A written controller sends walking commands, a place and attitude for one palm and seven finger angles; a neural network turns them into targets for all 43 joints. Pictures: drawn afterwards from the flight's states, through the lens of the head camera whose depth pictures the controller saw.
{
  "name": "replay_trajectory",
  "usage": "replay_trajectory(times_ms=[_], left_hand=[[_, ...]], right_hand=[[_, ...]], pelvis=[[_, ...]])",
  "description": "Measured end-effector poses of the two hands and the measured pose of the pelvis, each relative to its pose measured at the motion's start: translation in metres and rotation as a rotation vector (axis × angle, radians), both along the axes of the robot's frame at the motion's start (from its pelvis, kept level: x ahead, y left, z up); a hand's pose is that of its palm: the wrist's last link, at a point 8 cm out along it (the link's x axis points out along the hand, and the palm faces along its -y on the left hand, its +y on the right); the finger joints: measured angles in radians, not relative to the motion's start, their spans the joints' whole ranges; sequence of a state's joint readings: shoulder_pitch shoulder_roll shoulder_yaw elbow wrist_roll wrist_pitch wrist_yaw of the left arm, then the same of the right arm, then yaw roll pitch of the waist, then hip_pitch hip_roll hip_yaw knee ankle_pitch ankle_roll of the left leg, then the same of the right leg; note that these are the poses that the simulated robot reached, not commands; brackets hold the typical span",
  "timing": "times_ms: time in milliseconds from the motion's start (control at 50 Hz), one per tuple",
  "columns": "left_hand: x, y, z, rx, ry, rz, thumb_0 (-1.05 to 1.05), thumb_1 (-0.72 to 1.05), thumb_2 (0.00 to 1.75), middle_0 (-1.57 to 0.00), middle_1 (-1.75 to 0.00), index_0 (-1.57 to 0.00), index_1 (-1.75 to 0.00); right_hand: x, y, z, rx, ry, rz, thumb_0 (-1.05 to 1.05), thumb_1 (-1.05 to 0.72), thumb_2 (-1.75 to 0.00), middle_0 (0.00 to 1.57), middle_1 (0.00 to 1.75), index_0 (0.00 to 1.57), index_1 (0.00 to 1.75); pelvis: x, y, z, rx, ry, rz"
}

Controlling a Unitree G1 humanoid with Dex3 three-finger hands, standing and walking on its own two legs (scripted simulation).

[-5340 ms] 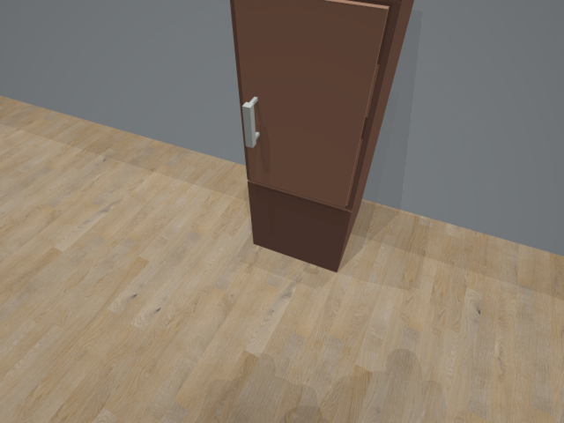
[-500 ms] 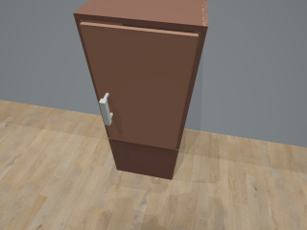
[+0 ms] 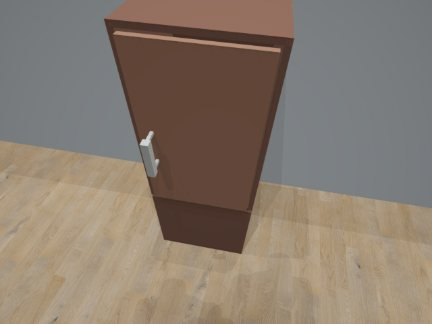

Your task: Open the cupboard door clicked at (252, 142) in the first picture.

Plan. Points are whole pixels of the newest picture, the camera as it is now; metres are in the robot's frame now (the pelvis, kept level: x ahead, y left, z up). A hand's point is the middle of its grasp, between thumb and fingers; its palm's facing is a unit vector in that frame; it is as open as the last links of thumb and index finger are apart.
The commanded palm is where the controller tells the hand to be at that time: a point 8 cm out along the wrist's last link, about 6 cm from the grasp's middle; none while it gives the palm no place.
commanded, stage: raise the hand with hooked fingers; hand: left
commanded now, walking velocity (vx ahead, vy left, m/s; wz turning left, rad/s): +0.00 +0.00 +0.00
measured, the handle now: (151, 154) +0.57 +0.22 -0.08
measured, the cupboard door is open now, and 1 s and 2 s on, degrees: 0 0 0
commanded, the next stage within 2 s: none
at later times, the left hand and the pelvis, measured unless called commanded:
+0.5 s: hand (138, 307) +0.17 +0.16 -0.07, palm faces -0.17 -0.99 +0.00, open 8.4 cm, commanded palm +0.13 +0.24 -0.07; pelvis -0.02 -0.01 -0.08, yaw +2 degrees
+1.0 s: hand (97, 293) +0.19 +0.24 -0.07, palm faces -0.08 -1.00 -0.04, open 11.5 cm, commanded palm +0.16 +0.29 -0.07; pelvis -0.04 +0.01 -0.11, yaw +2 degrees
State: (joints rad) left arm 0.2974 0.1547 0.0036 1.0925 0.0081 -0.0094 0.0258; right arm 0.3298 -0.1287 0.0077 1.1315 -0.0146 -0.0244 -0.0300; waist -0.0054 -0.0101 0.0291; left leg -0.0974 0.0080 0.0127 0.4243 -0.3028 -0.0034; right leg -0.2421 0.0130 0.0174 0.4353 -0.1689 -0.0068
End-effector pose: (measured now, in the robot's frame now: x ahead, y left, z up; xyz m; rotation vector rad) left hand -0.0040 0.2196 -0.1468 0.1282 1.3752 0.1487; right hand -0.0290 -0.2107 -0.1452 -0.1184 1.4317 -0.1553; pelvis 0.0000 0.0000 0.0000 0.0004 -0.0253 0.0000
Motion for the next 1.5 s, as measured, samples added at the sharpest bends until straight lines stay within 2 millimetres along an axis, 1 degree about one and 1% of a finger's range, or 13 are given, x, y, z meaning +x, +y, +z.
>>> replay_trajectory(times_ms=[140,280,360,460,580,660,740,840,900,1020,1200,1360,1500], left_hand=[[0.007,0.004,0.004,0.011,-0.036,0.048,0.02,0.92,0.90,-0.20,-0.30,-0.20,-0.30],[0.141,0.030,0.114,0.095,-0.862,0.081,0.03,0.89,0.87,-0.20,-0.34,-0.20,-0.34],[0.192,0.012,0.139,-0.033,-1.217,-0.043,0.02,0.81,0.84,-0.20,-0.38,-0.20,-0.38],[0.179,-0.010,0.103,-0.217,-1.329,-0.258,0.01,0.69,0.80,-0.21,-0.45,-0.21,-0.45],[0.128,0.021,0.047,-0.202,-1.205,-0.169,0.01,0.54,0.74,-0.23,-0.54,-0.23,-0.54],[0.123,0.047,0.064,-0.078,-1.297,-0.161,0.02,0.44,0.70,-0.23,-0.60,-0.24,-0.60],[0.148,0.048,0.085,-0.090,-1.402,-0.287,0.02,0.35,0.66,-0.23,-0.66,-0.24,-0.65],[0.182,0.043,0.069,-0.236,-1.247,-0.391,0.01,0.23,0.61,-0.24,-0.73,-0.25,-0.73],[0.186,0.052,0.064,-0.259,-1.170,-0.339,0.01,0.16,0.58,-0.25,-0.78,-0.25,-0.77],[0.174,0.080,0.085,-0.125,-1.273,-0.232,0.01,0.03,0.52,-0.26,-0.87,-0.26,-0.86],[0.179,0.085,0.061,-0.193,-1.227,-0.323,0.00,-0.19,0.43,-0.27,-1.00,-0.28,-1.00],[0.190,0.107,0.088,-0.120,-1.332,-0.286,0.00,-0.37,0.36,-0.29,-1.12,-0.29,-1.12],[0.199,0.119,0.073,-0.147,-1.229,-0.284,-0.01,-0.46,0.31,-0.29,-1.18,-0.30,-1.18]], right_hand=[[0.008,0.000,0.000,-0.002,-0.033,0.003,0.01,-0.91,-0.90,0.20,0.30,0.20,0.30],[0.102,-0.024,0.017,-0.077,-0.543,0.070,0.02,-0.91,-0.90,0.20,0.30,0.20,0.30],[0.164,-0.038,0.040,-0.112,-0.804,0.148,0.02,-0.91,-0.90,0.20,0.30,0.20,0.30],[0.221,-0.049,0.066,-0.160,-1.000,0.257,0.02,-0.91,-0.90,0.20,0.30,0.20,0.30],[0.258,-0.042,0.050,-0.191,-1.010,0.348,0.01,-0.90,-0.90,0.20,0.30,0.20,0.30],[0.258,-0.020,0.013,-0.138,-0.932,0.389,0.01,-0.90,-0.90,0.20,0.30,0.20,0.30],[0.236,0.006,-0.029,-0.048,-0.836,0.377,0.01,-0.90,-0.90,0.20,0.30,0.20,0.30],[0.191,0.021,-0.057,0.020,-0.727,0.261,0.02,-0.90,-0.90,0.20,0.30,0.20,0.30],[0.167,0.016,-0.057,0.006,-0.682,0.200,0.02,-0.90,-0.90,0.21,0.31,0.20,0.30],[0.144,-0.006,-0.045,-0.082,-0.643,0.195,0.02,-0.90,-0.90,0.21,0.31,0.20,0.30],[0.163,-0.026,-0.026,-0.182,-0.713,0.251,0.02,-0.90,-0.90,0.20,0.30,0.20,0.30],[0.183,-0.012,-0.012,-0.154,-0.771,0.283,0.02,-0.90,-0.90,0.20,0.30,0.20,0.30],[0.187,-0.003,-0.023,-0.111,-0.746,0.303,0.02,-0.90,-0.90,0.20,0.30,0.20,0.30]], pelvis=[[-0.001,0.001,-0.002,-0.002,0.001,-0.003],[-0.006,0.005,-0.012,0.006,0.045,0.056],[-0.014,0.001,-0.032,0.018,0.128,0.045],[-0.017,-0.006,-0.063,0.020,0.205,0.033],[-0.020,-0.010,-0.099,-0.006,0.270,0.049],[-0.024,-0.008,-0.113,-0.041,0.293,0.070],[-0.032,-0.003,-0.122,-0.066,0.315,0.079],[-0.038,0.003,-0.123,-0.054,0.342,0.060],[-0.039,0.007,-0.119,-0.041,0.346,0.046],[-0.039,0.013,-0.113,-0.040,0.346,0.046],[-0.043,0.017,-0.119,-0.056,0.341,0.058],[-0.038,0.015,-0.113,-0.066,0.335,0.060],[-0.035,0.014,-0.114,-0.069,0.350,0.062]])
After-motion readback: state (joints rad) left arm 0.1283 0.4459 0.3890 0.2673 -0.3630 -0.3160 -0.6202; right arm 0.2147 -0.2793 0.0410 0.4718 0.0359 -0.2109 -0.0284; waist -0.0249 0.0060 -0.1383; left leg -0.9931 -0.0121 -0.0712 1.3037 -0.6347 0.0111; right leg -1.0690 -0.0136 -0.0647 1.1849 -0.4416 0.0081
